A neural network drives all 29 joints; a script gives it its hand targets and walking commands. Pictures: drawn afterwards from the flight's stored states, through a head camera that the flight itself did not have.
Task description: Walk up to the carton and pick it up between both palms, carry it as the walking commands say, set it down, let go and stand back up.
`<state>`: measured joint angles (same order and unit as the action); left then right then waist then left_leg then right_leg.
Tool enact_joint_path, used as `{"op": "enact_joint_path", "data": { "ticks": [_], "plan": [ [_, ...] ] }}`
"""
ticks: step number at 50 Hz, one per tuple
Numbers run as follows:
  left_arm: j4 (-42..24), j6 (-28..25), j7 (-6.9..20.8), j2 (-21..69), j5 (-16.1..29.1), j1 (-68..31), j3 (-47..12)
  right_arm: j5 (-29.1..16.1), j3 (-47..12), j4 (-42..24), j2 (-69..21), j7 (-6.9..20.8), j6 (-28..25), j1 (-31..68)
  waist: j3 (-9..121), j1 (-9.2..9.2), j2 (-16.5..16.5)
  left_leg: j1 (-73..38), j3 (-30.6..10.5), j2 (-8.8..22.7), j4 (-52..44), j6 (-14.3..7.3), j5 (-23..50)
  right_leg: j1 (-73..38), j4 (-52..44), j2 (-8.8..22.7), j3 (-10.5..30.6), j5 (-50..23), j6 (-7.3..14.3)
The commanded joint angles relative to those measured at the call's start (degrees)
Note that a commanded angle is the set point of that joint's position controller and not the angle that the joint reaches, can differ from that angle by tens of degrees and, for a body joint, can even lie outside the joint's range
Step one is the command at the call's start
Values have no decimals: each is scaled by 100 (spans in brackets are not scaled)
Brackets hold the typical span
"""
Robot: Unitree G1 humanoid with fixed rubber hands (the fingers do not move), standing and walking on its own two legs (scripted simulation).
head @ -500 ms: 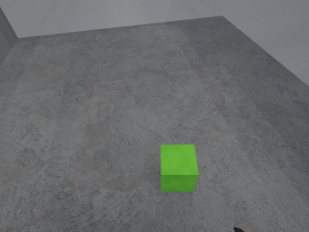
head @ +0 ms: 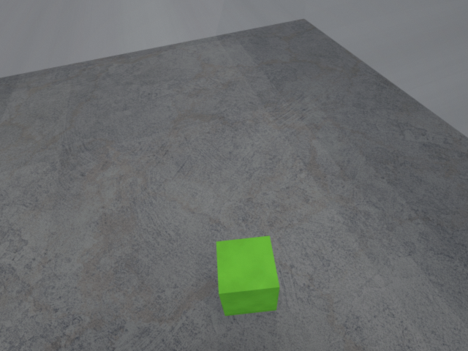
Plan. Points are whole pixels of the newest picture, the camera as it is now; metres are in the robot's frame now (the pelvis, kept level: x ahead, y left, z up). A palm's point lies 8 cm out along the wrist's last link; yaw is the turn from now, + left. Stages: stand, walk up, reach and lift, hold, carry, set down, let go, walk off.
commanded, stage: walk up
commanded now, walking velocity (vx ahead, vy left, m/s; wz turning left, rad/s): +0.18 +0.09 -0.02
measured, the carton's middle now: (246, 276) +0.52 -0.02 -0.64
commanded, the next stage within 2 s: none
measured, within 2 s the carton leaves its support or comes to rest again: neither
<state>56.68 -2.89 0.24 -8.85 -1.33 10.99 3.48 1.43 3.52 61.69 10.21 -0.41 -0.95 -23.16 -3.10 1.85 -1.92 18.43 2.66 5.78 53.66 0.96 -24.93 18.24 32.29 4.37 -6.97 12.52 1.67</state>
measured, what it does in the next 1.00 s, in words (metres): steps on the spot: left foot, then right foot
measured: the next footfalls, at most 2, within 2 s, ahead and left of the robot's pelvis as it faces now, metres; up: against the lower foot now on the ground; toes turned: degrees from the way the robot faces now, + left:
left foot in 0.26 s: +0.11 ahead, +0.13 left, +0.00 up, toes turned +3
right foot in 0.78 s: +0.09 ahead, -0.15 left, +0.00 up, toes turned -7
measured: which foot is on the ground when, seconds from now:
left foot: up 0.00-0.24, down 0.26-0.78, up 0.80-1.00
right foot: down 0.00-0.54, up 0.56-0.76, down 0.78-1.00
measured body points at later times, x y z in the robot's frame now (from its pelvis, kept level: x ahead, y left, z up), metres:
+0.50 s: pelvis +0.02 +0.01 +0.01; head +0.01 +0.01 +0.46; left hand +0.01 +0.23 -0.15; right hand +0.05 -0.22 -0.14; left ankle +0.07 +0.13 -0.73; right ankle +0.06 -0.10 -0.73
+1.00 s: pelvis +0.05 -0.08 +0.02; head +0.04 -0.13 +0.47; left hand -0.01 +0.15 -0.11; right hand +0.09 -0.32 -0.15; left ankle +0.07 +0.10 -0.63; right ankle +0.05 -0.15 -0.73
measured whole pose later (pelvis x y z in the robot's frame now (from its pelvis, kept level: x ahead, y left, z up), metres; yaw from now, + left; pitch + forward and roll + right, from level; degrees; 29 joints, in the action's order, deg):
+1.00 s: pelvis +0.05 -0.08 +0.02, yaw -1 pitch -2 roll +5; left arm 63.4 -3.8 -0.6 -7.5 -0.9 25.5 0.7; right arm 1.5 4.7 59.4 12.2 1.6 1.1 -14.9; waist -0.2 -1.5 -0.8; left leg 28.9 3.2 2.4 59.9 0.3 -9.7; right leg 7.6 19.7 3.8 -5.0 10.9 2.6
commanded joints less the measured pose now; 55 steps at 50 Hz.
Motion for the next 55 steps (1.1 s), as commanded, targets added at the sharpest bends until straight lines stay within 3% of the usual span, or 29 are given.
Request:
{"op": "enact_joint_path", "data": {
  "ticks": [1,5,8,9,12,13,14,15,18,25,26,27,28,29,30,33,35,38,39,40,41,42,43,44,46,48,50,52,55],
  "plan": [
    [-176,-48,-81,-957,25,285,170,-32,-39,-61,-226,55,41,-418,-231,-183,987,751,-203,172,635,-96,637,-395,-2239,1467,1554,-310,202],
    [26,-198,-193,-225,88,332,-177,-142,47,-132,108,12,111,-303,27,139,1367,89,-156,-155,-516,-5,821,-595,-1446,876,341,-4576,281],
    [160,-182,-235,-675,86,532,-116,-97,-11,-230,148,-111,153,199,438,-100,1700,-103,74,-475,-1444,186,732,-1290,-1085,801,343,-5313,603],
    [201,-130,-241,-720,59,623,-136,-96,-73,-281,53,-114,172,268,438,-156,1448,-349,162,-505,-1713,203,850,-1154,-1091,824,340,-4846,624],
    [328,122,-223,-518,94,788,-178,-54,-74,-105,239,-145,321,186,257,-152,898,-1375,136,-454,-3201,93,1708,-368,-1358,759,756,-902,419],
    [395,169,-233,-551,175,794,-135,48,-42,-252,347,-161,232,256,289,-92,866,-1759,-298,80,-3568,51,2127,-64,-1234,650,714,-328,237],
    [267,224,-239,-492,187,741,-129,90,-51,-397,706,-154,142,451,139,-257,-31,-1656,-1013,801,-3662,-37,2709,173,-963,325,582,531,50],
    [376,268,-224,-171,264,913,-198,-45,-81,-261,570,-118,114,764,204,-403,-708,-531,-848,666,-3824,-303,2056,-774,-1286,84,437,266,-49],
    [475,332,-163,-483,102,788,-141,-110,-175,-211,275,-102,119,963,-352,-391,-684,-29,-981,279,-4429,-234,-18,-922,-1144,90,442,-31,-185],
    [939,223,-180,-439,62,1186,-123,-140,-109,-97,266,-109,87,667,-108,-322,117,-766,-624,84,-3863,-250,590,-563,-1452,208,617,192,-161],
    [773,261,-185,-579,75,1104,-58,-39,0,-164,578,-35,110,180,293,-37,8,-672,-843,298,-3939,-274,-2191,-341,-989,-6,304,2666,-207],
    [615,420,-149,-784,41,724,15,100,194,-220,1168,-32,151,159,-620,198,-613,-723,-1886,969,-4585,-643,-3281,967,1,-257,21,2710,-302],
    [436,454,-43,-312,-42,526,-90,77,225,-17,1126,-111,205,-362,-816,371,-683,-794,-2929,1918,-5055,-1119,-3272,1551,1278,-168,55,1768,-315],
    [341,425,17,-71,-25,385,-153,5,220,-23,1002,-160,199,-334,-783,251,-844,-861,-2944,2060,-5176,-1129,-2554,1918,1846,116,427,1289,-346],
    [420,323,41,-269,-65,458,-49,-11,173,-99,831,-150,140,-68,-262,94,-251,-1175,-2570,1809,-5069,-936,-1772,1791,1959,85,549,1008,-376],
    [486,135,125,-33,12,835,-37,-62,112,-381,617,-129,-56,854,205,-317,-519,-532,-915,913,-4706,-477,-363,518,1253,-203,156,827,-401],
    [418,219,60,-140,80,1095,-46,-92,152,-257,662,-118,17,726,193,-403,-1261,219,-486,534,-4535,-394,-723,-393,782,-411,-87,776,-494],
    [523,270,-34,-188,23,1879,-58,2,295,-336,978,-106,156,1187,-123,-923,-546,1407,-458,582,-3508,-532,-2020,-1640,-87,-331,-291,1043,-358],
    [593,204,-96,-609,-43,2242,2,14,202,-412,549,-79,180,1013,-308,-934,468,1707,-104,196,-2385,-366,-2034,-1659,-1030,0,391,1836,-323],
    [571,106,-127,-1087,-71,2414,45,-9,-69,-589,-292,-43,155,724,-465,-820,2175,2193,490,-362,-347,-92,-1544,-1365,-2467,1757,2640,3652,-67],
    [524,127,-130,-1549,-16,1969,117,27,-60,-714,-165,46,149,1019,-1138,-604,1924,2480,-186,-337,433,-148,-484,-21,-3695,2166,4159,4785,216],
    [347,148,-121,-1375,2,1264,36,25,47,-641,257,131,141,793,-1379,-142,1027,2074,-331,-149,576,-139,289,630,-3739,2267,3952,4304,329],
    [277,73,-106,-1191,45,1003,-42,-23,73,-379,367,160,118,240,-1253,157,832,1617,-357,-151,602,-109,841,426,-3364,1774,3209,3241,-79],
    [263,-15,-69,-974,81,1029,-68,-45,77,-197,372,207,117,30,-930,137,860,1491,-322,-98,739,-142,1185,125,-3028,1465,2441,2076,-428],
    [318,-164,-72,-856,41,1204,-90,-24,125,-109,429,244,154,55,-326,-14,645,1433,-199,-106,904,-132,1373,-605,-2616,1222,1786,1129,-337],
    [571,-174,-89,-523,26,1671,-169,-4,161,-214,337,206,204,336,-480,-123,982,1702,-113,-132,818,-84,1609,-915,-2425,1113,1354,523,-339],
    [612,-201,-132,-565,57,1923,-162,43,163,-300,350,188,258,704,-432,-368,1162,1825,-61,-227,587,2,1777,-1309,-2357,1115,1357,104,-426],
    [613,-253,-186,-756,29,2070,-87,11,177,-435,365,190,273,1030,-187,-448,1117,1838,-187,-202,354,142,1762,-1641,-2325,1284,1438,-31,-43],
    [704,-231,-253,-471,84,2524,-157,-12,131,-289,394,206,251,918,-440,-461,1101,1925,-228,-234,335,130,1795,-1692,-2018,1382,1309,-2205,-129]
  ]
}}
